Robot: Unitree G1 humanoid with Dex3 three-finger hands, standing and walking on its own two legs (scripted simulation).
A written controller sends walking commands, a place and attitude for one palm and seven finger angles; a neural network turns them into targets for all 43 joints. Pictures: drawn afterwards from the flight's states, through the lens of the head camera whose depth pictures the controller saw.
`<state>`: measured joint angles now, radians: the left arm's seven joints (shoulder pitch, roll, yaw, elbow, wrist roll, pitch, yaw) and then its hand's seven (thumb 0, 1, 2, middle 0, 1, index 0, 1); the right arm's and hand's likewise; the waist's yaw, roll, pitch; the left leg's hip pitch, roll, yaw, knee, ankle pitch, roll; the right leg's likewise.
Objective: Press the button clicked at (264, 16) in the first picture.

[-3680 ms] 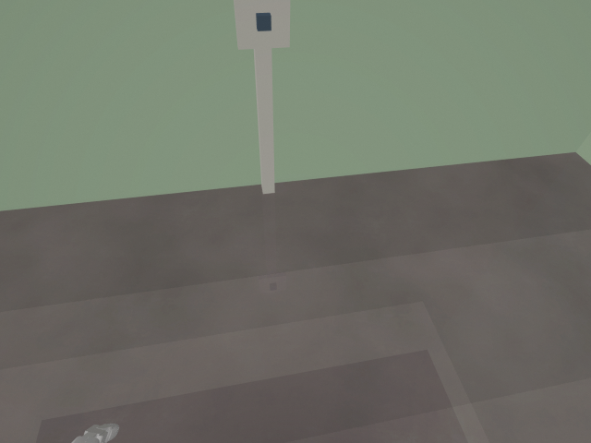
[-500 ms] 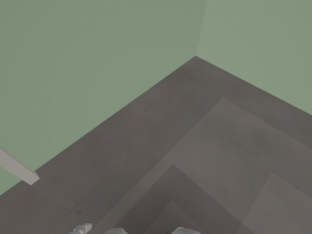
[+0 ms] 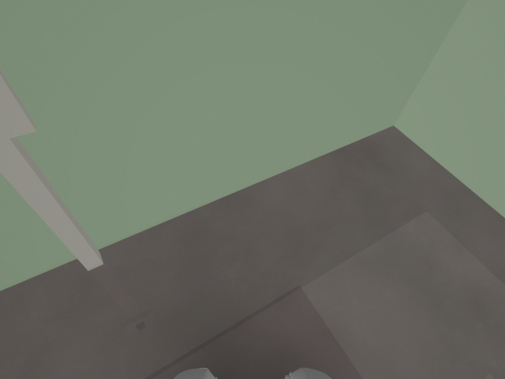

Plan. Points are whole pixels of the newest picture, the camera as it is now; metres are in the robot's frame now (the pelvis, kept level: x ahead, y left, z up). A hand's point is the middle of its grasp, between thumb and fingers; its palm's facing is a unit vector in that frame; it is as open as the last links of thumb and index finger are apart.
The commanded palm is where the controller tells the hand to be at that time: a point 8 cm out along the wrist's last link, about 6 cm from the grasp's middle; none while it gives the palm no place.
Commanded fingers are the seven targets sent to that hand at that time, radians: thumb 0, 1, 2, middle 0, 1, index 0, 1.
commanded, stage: turn to face it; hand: left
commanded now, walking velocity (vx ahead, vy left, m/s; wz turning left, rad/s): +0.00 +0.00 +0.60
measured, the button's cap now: out of the picture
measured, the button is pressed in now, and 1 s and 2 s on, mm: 0 0 0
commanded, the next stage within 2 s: take the last steps up to it in 0.86 s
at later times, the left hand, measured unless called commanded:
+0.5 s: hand out of the picture +0.06 +0.16 -0.13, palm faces +0.29 -0.91 -0.29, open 7.4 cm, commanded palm none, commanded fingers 0.00 0.90 0.90 -0.20 -0.30 -0.20 -0.30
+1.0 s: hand out of the picture -0.15 +0.13 -0.18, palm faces +0.58 -0.78 -0.25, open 7.4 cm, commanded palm none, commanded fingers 0.00 0.90 0.90 -0.20 -0.30 -0.20 -0.30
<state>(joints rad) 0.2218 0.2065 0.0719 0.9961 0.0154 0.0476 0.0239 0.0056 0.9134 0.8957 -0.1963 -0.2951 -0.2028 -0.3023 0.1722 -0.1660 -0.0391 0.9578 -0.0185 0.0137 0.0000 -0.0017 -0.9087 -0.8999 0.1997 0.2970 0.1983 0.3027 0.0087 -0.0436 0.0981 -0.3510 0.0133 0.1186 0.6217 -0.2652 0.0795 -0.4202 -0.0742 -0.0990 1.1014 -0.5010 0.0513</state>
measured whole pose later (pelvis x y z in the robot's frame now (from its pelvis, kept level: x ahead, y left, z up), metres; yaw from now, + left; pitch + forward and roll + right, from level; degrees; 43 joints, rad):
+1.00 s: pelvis -0.03 -0.05 +0.00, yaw +32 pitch -1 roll +0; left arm 0.29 0.26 0.07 1.00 0.02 0.07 0.03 0.01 0.91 0.90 -0.20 -0.30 -0.20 -0.30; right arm 0.09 -0.20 -0.03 0.93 -0.01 0.03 0.01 0.00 -0.90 -0.90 0.20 0.30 0.20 0.30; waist 0.06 -0.07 0.10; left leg -0.24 0.01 0.08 0.57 -0.33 0.04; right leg -0.37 -0.12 -0.11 0.95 -0.51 0.06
